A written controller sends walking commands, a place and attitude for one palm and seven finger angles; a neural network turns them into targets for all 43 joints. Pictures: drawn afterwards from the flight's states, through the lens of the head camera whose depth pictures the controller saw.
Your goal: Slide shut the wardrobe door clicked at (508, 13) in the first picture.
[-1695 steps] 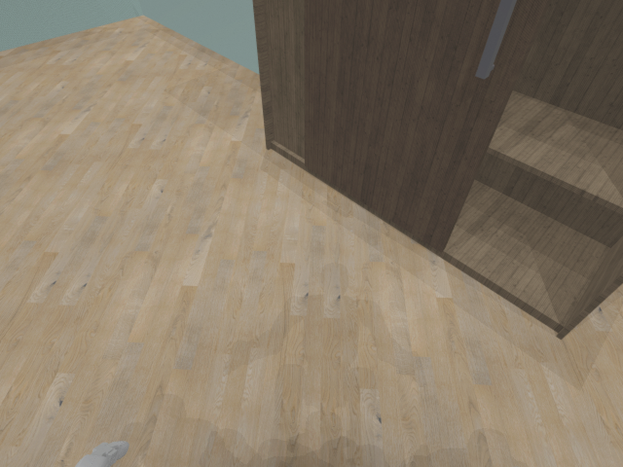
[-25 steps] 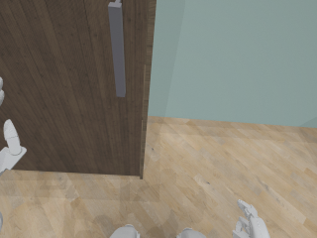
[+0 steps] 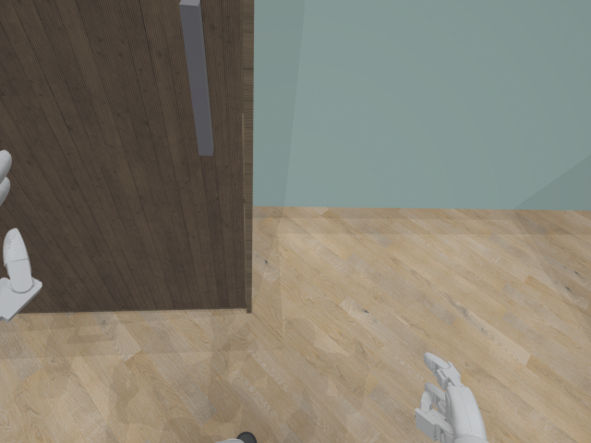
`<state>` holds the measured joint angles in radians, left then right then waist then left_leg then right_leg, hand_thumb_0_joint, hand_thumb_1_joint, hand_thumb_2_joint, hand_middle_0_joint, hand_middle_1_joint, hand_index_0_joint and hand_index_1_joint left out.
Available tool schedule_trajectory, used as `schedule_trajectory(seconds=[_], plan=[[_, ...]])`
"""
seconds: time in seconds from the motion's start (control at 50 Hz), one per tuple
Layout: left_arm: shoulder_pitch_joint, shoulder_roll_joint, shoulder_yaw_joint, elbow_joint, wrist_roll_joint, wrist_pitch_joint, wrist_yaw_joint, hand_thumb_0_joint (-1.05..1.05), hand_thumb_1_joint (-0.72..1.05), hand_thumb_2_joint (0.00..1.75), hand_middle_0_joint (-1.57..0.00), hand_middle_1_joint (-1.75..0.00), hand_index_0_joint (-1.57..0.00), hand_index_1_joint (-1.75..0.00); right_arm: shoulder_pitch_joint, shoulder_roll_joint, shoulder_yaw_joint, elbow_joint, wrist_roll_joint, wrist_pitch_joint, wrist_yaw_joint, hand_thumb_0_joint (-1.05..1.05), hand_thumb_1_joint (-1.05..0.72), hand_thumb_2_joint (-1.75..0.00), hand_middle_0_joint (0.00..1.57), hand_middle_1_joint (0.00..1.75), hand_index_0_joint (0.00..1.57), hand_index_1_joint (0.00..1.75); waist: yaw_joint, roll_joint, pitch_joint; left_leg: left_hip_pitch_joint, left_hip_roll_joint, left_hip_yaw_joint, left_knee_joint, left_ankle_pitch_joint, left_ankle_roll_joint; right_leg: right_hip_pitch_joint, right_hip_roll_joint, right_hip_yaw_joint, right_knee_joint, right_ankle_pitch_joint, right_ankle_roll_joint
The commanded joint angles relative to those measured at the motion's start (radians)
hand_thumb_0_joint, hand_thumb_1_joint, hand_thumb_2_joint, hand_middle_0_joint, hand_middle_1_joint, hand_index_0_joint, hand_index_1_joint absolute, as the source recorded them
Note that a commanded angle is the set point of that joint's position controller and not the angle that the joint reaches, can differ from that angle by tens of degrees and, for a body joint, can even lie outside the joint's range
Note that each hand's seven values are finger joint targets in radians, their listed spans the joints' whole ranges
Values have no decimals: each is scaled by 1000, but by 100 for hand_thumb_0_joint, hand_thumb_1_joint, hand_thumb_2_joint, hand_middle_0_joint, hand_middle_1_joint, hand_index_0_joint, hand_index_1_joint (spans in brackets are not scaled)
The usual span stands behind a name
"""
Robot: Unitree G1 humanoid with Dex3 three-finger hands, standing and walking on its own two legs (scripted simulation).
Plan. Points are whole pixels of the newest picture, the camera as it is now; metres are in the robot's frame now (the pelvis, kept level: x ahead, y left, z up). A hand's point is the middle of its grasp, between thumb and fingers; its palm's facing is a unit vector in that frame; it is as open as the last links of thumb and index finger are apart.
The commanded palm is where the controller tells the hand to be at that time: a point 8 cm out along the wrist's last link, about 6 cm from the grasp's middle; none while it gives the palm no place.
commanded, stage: stop stepping back and stand still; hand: left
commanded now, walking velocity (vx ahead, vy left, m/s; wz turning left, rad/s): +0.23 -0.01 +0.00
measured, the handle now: (200, 82) +0.65 +0.21 +0.16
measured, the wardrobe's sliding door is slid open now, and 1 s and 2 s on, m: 0.00 0.00 0.00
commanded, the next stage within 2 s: let the arm hang, fingers relaxed in 0.96 s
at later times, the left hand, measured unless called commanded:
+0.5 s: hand out of the picture +0.08 +0.27 +0.18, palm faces +0.48 -0.75 -0.46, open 7.4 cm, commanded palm +0.02 +0.31 +0.19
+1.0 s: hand out of the picture +0.05 +0.30 +0.19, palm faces +0.53 -0.72 -0.45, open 7.4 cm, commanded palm +0.00 +0.33 +0.19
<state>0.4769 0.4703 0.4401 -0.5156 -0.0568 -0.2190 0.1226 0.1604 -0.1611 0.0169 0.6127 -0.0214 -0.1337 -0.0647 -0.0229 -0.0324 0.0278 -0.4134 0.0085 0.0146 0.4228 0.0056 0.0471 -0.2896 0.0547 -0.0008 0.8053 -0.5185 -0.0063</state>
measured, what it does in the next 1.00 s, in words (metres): walks backwards: left foot, then left foot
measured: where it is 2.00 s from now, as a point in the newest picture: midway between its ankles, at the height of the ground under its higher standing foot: outside the picture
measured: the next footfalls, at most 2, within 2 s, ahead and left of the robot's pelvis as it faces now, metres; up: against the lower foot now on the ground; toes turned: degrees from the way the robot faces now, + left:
left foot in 0.32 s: -0.06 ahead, +0.16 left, +0.00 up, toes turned +5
left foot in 0.76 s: -0.06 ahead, +0.13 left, +0.00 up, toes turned +10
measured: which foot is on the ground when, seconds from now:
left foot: down 0.00-0.06, up 0.08-0.30, down 0.32-0.50, up 0.52-0.74, down 0.76-1.00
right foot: down 0.00-0.76, up 0.78-1.00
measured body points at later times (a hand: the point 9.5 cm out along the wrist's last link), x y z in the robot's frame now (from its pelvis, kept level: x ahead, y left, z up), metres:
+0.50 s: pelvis -0.10 +0.00 -0.01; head -0.14 +0.01 +0.44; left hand +0.05 +0.30 +0.20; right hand +0.03 -0.22 -0.09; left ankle -0.10 +0.15 -0.73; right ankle -0.03 -0.08 -0.72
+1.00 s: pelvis -0.11 +0.02 +0.01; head -0.14 +0.04 +0.46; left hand +0.02 +0.34 +0.21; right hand +0.05 -0.19 -0.06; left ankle -0.10 +0.12 -0.73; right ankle -0.10 -0.10 -0.71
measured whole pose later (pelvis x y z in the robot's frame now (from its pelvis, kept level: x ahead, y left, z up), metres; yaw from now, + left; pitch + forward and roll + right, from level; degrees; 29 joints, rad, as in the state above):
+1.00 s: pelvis -0.11 +0.02 +0.01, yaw +5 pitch +0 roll -3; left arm 0.56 0.43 0.45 -0.49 -0.01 -0.20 0.16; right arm 0.27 -0.15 0.03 0.61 -0.01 -0.11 -0.06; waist -0.01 0.00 -0.06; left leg -0.28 0.06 0.05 0.53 -0.25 0.02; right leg -0.31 0.00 -0.11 0.66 -0.39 0.00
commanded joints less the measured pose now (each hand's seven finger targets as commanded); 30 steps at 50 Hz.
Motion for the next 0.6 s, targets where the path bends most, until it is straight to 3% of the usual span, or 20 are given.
schedule_trajectory(seconds=[0.0, 0.02, 0.04, 0.06, 0.08, 0.1, 0.14, 0.22, 0.26, 0.3, 0.32, 0.34, 0.38, 0.44, 0.46, 0.48, 0.5, 0.52, 0.54, 0.58], plan=[[133, 123, 147, -203, -6, -24, 38, 0, 90, 90, -20, -30, -20, -30, -46, -166, -62, -165, 0, -19, -4, 0, -90, -90, 20, 30, 20, 30, 39, 318, -135, -210, 112, -126, -313, -692, -50, 327, 49, -137, -180, 24, -38], [151, 129, 145, -199, 3, -13, 40, 0, 90, 90, -20, -30, -20, -30, -53, -162, -65, -169, 6, -5, -5, 0, -90, -90, 20, 30, 20, 30, 44, 235, -128, -231, 44, -41, -151, -677, -68, 309, 0, -101, -284, 3, -62], [149, 148, 142, -214, 10, -2, 40, 0, 90, 90, -20, -30, -20, -30, -49, -146, -72, -170, 16, 11, -6, 0, -90, -90, 20, 30, 20, 30, 40, -31, -94, -87, -62, 59, 269, -534, -90, 10, -173, 86, -543, -149, -111], [110, 164, 141, -253, 8, 5, 35, 0, 90, 90, -20, -30, -20, -30, -73, -162, -85, -169, 14, 24, -12, 0, -90, -90, 20, 30, 20, 30, 48, -244, -23, -47, -103, -31, 746, -473, -93, -363, -448, 524, -760, -403, -209], [9, 164, 154, -285, 4, 2, 42, 0, 90, 90, -20, -30, -20, -30, -61, -173, -79, -133, -5, 30, -12, 0, -90, -90, 20, 30, 20, 30, 30, -175, 22, -115, -72, -78, 929, -418, -91, -460, -502, 550, -788, -360, -245], [-113, 199, 153, -352, 10, -3, 36, 0, 90, 90, -20, -30, -20, -30, -41, -166, -74, -111, -4, 36, -7, 0, -90, -90, 20, 30, 20, 30, -5, -155, -36, -123, -19, -94, 988, -347, -84, -434, -472, 409, -719, -361, -208], [-129, 129, 93, -166, 24, -6, 40, 0, 90, 90, -20, -30, -20, -30, -21, -147, -45, -108, -9, 12, -20, 0, -90, -90, 20, 30, 20, 30, -28, -112, -37, -53, 44, -37, 789, -303, -62, -359, -334, 196, -661, -270, -113], [-268, 74, -3, -68, 57, -6, 62, 0, 90, 90, -20, -30, -20, -30, -15, -163, -60, -74, -5, -31, -55, 0, -90, -90, 20, 30, 20, 30, 14, -21, -83, 128, 39, 56, 223, -441, -7, -166, -303, 98, -490, -149, -114], [-295, 68, -26, -100, 57, -10, 77, 0, 90, 90, -20, -30, -20, -30, 32, -172, -58, -83, -3, -48, -65, 0, -90, -90, 20, 30, 20, 30, -6, 138, -120, 241, -4, 79, -18, -475, 0, -113, -205, 30, -270, -109, -73], [-269, 74, -8, -193, 60, -30, 76, 0, 90, 90, -20, -30, -20, -30, 27, -190, -60, -122, 9, -57, -51, 0, -90, -90, 20, 30, 20, 30, -2, 476, -42, 298, 318, -437, -209, -585, 140, -398, -38, -100, 177, -34, 6], [-264, 131, 50, -228, 72, -45, 72, 0, 90, 90, -20, -30, -20, -30, 10, -182, -65, -125, 10, -63, -39, 0, -90, -90, 20, 30, 20, 30, -3, 336, -9, 218, 368, -483, -247, -493, 181, -419, -65, -36, 285, 29, 2], [-123, 149, 105, -132, 62, -47, 62, 0, 90, 90, -20, -30, -20, -30, 28, -173, -74, -99, 11, -56, -25, 0, -90, -90, 20, 30, 20, 30, -4, 212, -8, 218, 353, -441, -205, -422, 183, -418, -93, -21, 283, 80, 4], [-53, 180, 148, -239, 53, -52, 51, 0, 90, 90, -20, -30, -20, -30, -5, -175, -75, -118, 5, -48, 0, 0, -90, -90, 20, 30, 20, 30, 11, 204, -38, 55, 309, -324, -153, -397, 154, -208, -112, -16, 126, 92, 7], [78, 118, 127, -151, 47, -38, 52, 0, 90, 90, -20, -30, -20, -30, -30, -179, -69, -130, 2, -25, -1, 0, -90, -90, 20, 30, 20, 30, 55, 216, -67, -297, 170, -69, 49, -688, 42, 322, -50, -83, -153, 100, -10], [79, 132, 130, -136, 54, -29, 54, 0, 90, 90, -20, -30, -20, -30, -31, -167, -74, -132, 3, -14, -1, 0, -90, -90, 20, 30, 20, 30, 65, 37, -72, -378, 61, 25, 335, -697, 7, 343, -129, 78, -306, -61, -54], [82, 139, 136, -87, 53, -12, 51, 0, 90, 90, -20, -30, -20, -30, -49, -160, -88, -146, 12, -4, 4, 0, -90, -90, 20, 30, 20, 30, 66, -276, -63, -399, -37, 64, 704, -638, -20, 191, -374, 538, -585, -372, -136], [-31, 136, 119, -113, 38, -28, 32, 0, 90, 90, -20, -30, -20, -30, -58, -189, -91, -130, 13, -8, -2, 0, -90, -90, 20, 30, 20, 30, 27, -214, -1, -325, -6, -43, 870, -525, -23, -6, -438, 641, -694, -381, -148], [-77, 203, 187, -119, 35, -53, 19, 0, 90, 90, -20, -30, -20, -30, -9, -183, -87, -100, -8, -16, -6, 0, -90, -90, 20, 30, 20, 30, -5, -124, -16, -250, 21, -38, 883, -434, -35, -59, -406, 506, -638, -197, -160], [-95, 196, 189, -108, 39, -57, 28, 0, 90, 90, -20, -30, -20, -30, -10, -148, -65, -85, -5, -21, -1, 0, -90, -90, 20, 30, 20, 30, -1, -84, -96, -224, 27, -27, 863, -426, -32, -40, -393, 512, -640, -337, -170], [-109, 148, 133, -102, 39, -51, 20, 0, 90, 90, -20, -30, -20, -30, 12, -149, -68, -71, 3, -14, -11, 0, -90, -90, 20, 30, 20, 30, -7, -88, -73, -42, 44, 13, 724, -407, -29, -242, -346, 338, -663, -410, -129]])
